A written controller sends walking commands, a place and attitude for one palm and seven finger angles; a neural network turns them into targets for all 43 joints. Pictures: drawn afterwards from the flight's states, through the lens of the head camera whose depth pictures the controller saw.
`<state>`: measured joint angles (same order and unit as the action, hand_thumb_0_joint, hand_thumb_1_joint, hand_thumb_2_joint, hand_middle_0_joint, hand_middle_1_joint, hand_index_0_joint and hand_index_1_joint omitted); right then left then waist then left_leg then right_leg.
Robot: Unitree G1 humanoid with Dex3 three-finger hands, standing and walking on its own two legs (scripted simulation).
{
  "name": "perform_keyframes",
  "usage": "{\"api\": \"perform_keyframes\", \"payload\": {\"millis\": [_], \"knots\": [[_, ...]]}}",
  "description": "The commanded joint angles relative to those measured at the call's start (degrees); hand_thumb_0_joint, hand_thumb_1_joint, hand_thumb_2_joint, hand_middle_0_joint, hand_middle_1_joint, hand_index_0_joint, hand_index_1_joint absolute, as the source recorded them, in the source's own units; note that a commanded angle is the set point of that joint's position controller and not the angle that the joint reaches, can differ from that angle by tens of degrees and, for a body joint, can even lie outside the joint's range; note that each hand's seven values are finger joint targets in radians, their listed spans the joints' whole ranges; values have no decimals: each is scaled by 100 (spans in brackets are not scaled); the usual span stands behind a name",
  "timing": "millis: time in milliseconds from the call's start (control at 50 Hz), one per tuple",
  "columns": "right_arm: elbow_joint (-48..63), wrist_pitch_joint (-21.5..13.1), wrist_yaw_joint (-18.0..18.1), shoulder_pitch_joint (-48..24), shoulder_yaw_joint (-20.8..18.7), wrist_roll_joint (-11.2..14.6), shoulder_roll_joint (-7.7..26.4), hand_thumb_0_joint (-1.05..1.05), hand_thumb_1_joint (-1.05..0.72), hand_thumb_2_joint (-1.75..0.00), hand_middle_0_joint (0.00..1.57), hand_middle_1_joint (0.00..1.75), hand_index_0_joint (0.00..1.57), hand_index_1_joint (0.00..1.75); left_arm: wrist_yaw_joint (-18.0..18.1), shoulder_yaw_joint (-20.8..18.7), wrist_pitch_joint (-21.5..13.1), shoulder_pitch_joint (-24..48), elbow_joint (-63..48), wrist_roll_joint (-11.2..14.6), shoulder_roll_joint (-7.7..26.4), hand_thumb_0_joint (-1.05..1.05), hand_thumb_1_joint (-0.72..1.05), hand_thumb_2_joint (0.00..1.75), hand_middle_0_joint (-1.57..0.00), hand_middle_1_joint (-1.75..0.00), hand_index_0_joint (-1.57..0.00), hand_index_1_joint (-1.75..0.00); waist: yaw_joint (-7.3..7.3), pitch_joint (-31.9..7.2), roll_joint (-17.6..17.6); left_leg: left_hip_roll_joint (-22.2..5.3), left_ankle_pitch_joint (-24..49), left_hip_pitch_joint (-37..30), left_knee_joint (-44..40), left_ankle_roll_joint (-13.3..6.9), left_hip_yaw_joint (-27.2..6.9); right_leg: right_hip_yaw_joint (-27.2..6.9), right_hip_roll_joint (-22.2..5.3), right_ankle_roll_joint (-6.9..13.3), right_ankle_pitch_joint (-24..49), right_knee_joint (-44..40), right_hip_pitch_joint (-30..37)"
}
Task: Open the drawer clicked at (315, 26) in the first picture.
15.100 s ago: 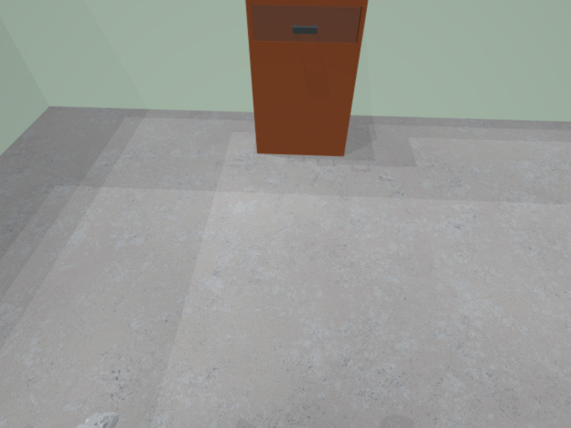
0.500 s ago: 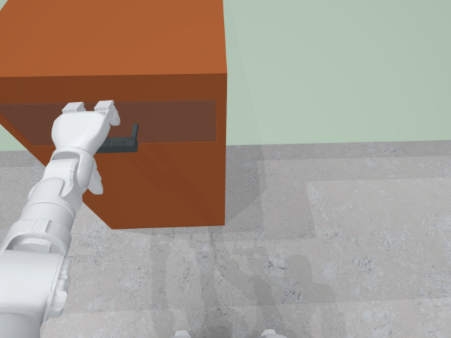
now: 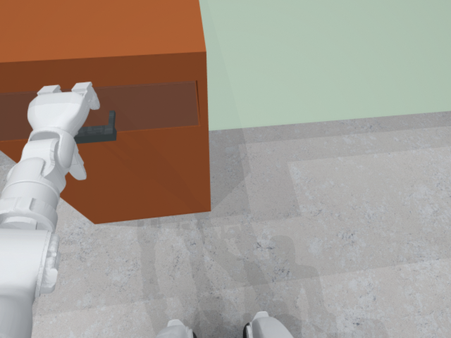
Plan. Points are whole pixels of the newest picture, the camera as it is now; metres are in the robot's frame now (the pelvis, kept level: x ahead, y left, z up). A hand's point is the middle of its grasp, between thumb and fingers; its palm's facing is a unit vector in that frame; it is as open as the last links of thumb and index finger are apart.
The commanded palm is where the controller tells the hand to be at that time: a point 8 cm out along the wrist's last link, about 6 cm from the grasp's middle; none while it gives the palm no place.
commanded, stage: re-aim the fingers above the handle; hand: left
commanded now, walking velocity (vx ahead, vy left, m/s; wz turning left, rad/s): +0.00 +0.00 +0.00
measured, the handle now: (89, 125) +0.55 +0.25 -0.02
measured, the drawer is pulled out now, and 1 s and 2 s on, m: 0.00 0.00 0.00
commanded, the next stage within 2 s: lower the fingers behind the handle in 1.24 s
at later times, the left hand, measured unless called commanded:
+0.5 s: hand (69, 136) +0.48 +0.25 +0.03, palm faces -0.06 -0.05 -1.00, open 13.8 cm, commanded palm +0.47 +0.25 +0.09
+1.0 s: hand (77, 129) +0.50 +0.24 +0.03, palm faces -0.07 -0.04 -1.00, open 13.8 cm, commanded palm +0.48 +0.25 +0.09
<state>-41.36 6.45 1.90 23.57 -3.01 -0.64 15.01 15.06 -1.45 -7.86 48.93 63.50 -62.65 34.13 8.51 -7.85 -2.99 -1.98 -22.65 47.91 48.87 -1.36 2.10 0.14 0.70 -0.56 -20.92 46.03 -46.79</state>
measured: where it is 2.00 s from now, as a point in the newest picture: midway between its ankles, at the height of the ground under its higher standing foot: outside the picture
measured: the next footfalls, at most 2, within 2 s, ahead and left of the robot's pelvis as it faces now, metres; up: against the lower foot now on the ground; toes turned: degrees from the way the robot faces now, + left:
none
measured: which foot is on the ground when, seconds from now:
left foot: down 0.00-1.00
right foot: down 0.00-1.00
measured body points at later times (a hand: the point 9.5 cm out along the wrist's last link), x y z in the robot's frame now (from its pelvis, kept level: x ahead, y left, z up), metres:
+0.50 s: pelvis +0.01 +0.01 +0.00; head +0.11 +0.02 +0.44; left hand +0.48 +0.25 +0.08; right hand +0.03 -0.26 -0.12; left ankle -0.01 +0.10 -0.69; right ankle +0.00 -0.13 -0.69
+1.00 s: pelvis +0.01 +0.00 +0.00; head +0.12 +0.00 +0.44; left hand +0.50 +0.24 +0.08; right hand +0.00 -0.28 -0.12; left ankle -0.01 +0.10 -0.69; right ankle +0.00 -0.13 -0.69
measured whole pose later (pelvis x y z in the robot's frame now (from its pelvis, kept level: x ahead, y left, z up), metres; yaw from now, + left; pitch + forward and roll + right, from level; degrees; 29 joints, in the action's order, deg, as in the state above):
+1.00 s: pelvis +0.01 +0.00 +0.00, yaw +0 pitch +21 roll -2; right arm -40.8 7.0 1.3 21.8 -3.5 -1.0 14.9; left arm 15.6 -1.3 -6.5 46.8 60.4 -62.3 31.9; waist 7.5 -8.3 -2.8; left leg -2.1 -23.6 46.0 48.3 -1.2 1.7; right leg 0.4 0.9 -0.5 -21.7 45.1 -44.6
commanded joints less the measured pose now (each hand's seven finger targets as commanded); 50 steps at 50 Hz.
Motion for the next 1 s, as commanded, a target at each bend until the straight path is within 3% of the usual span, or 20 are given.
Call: {"api": "perform_keyframes", "payload": {"millis": [0,60,100,220,300,340,380,400,420,440,480,540,560,620,660,800,820,860,920,980], "knots": [[205,-120,107,802,-350,-65,1048,0,-90,-90,20,30,20,30,331,-398,-110,2769,-1207,53,1654,0,-50,30,-30,-120,-30,-120,52,-2536,-298,215,1982,-1804,-316,-138,-219,153,293,201,1463,-458,914],[163,-131,64,835,-379,-102,1020,0,-90,-90,20,30,20,30,407,-269,-55,2753,-1227,19,1383,0,-50,30,-30,-120,-30,-120,43,-2667,-500,184,2398,-2161,-254,-88,-284,233,325,238,1550,-401,702],[122,-106,38,848,-374,-109,1037,0,-90,-90,20,30,20,30,424,-355,12,2725,-1180,15,1474,0,-50,30,-30,-120,-30,-120,7,-2726,-618,156,2629,-2274,-234,-54,-306,258,324,242,1617,-365,653],[212,-21,-40,780,-380,-115,995,0,-90,-90,20,30,20,30,332,-247,200,2213,-1279,69,1152,0,-50,30,-30,-120,-30,-120,-143,-2756,-546,107,3363,-2492,-256,-21,-300,313,346,239,2008,-383,911],[291,28,-44,668,-387,-105,987,0,-90,-90,20,30,20,30,294,-379,137,2048,-1648,80,1266,0,-50,30,-30,-120,-30,-120,-228,-2740,-560,90,3533,-2568,-315,-25,-286,295,331,236,2125,-415,1075],[316,44,-54,607,-386,-91,973,0,-90,-90,20,30,20,30,300,-328,146,1849,-1553,85,1135,0,-50,30,-30,-120,-30,-120,-208,-2382,-342,93,3283,-2429,-378,-31,-288,328,335,238,1960,-472,1035],[328,39,-40,579,-398,-93,952,0,-90,-90,20,30,20,30,327,-196,98,2097,-1704,101,995,0,-50,30,-30,-120,-30,-120,-126,-2334,-374,102,3173,-2484,-397,-50,-282,306,330,247,1925,-516,992],[321,43,-39,572,-390,-91,973,0,-90,-90,20,30,20,30,354,-361,87,2042,-1696,86,1209,0,-50,30,-30,-120,-30,-120,-180,-2362,-417,111,3115,-2481,-410,-44,-285,304,324,244,1894,-501,1019],[322,38,-32,568,-399,-90,952,0,-90,-90,20,30,20,30,365,-199,75,2163,-1757,79,1037,0,-50,30,-30,-120,-30,-120,-108,-2406,-384,122,3125,-2521,-392,-49,-292,294,329,243,1927,-500,1004],[333,34,-34,565,-404,-92,947,0,-90,-90,20,30,20,30,379,-274,68,2070,-1724,88,1085,0,-50,30,-30,-120,-30,-120,-163,-2429,-375,135,3045,-2494,-398,-47,-282,292,323,245,1887,-506,1044],[318,39,-18,542,-376,-75,949,0,-90,-90,20,30,20,30,379,-237,97,2205,-1549,88,1098,0,-50,30,-30,-120,-30,-120,-82,-2150,-230,158,2763,-2295,-435,-66,-272,289,319,254,1793,-532,1011],[328,2,0,539,-389,-76,931,0,-90,-90,20,30,20,30,393,-107,78,2397,-1644,27,1022,0,-50,30,-30,-120,-30,-120,-65,-2396,-519,182,2736,-2462,-398,-53,-277,260,318,260,1757,-508,923],[319,-11,-4,578,-395,-76,908,0,-90,-90,20,30,20,30,374,33,88,2417,-1570,50,818,0,-50,30,-30,-120,-30,-120,-5,-2354,-394,177,2777,-2492,-379,-58,-301,283,322,254,1761,-519,887],[313,-21,-4,610,-401,-85,896,0,-90,-90,20,30,20,30,336,36,60,2491,-1612,92,798,0,-50,30,-30,-120,-30,-120,2,-2526,-423,182,2874,-2585,-320,-60,-305,259,332,244,1845,-496,904],[304,-18,-4,607,-374,-74,917,0,-90,-90,20,30,20,30,316,-53,116,2348,-1342,101,903,0,-50,30,-30,-120,-30,-120,-32,-2261,-289,202,2660,-2305,-363,-71,-269,264,327,247,1801,-516,961],[355,-4,30,579,-335,-86,955,0,-90,-90,20,30,20,30,341,-428,152,2300,-1309,10,1474,0,-50,30,-30,-120,-30,-120,-172,-2584,-372,239,2716,-2074,-315,-93,-191,187,302,239,2090,-412,1284],[365,-18,25,582,-344,-86,923,0,-90,-90,20,30,20,30,330,-200,157,2370,-1340,31,1189,0,-50,30,-30,-120,-30,-120,-79,-2539,-403,238,2690,-2081,-307,-99,-157,188,308,229,2116,-443,1251],[345,-9,36,608,-344,-82,962,0,-90,-90,20,30,20,30,324,-389,166,2264,-1316,25,1428,0,-50,30,-30,-120,-30,-120,-130,-2600,-245,226,2723,-2009,-299,-105,-158,175,309,224,2188,-418,1353],[356,-26,26,624,-374,-81,932,0,-90,-90,20,30,20,30,304,-314,131,2105,-1418,68,1255,0,-50,30,-30,-120,-30,-120,-160,-2667,-362,223,2864,-2125,-300,-105,-131,166,315,218,2292,-452,1401],[306,-3,53,618,-354,-80,981,0,-90,-90,20,30,20,30,258,-569,105,2015,-1401,100,1622,0,-50,30,-30,-120,-30,-120,-223,-2646,-180,241,2752,-1865,-340,-126,-94,111,287,211,2443,-451,1667]]}}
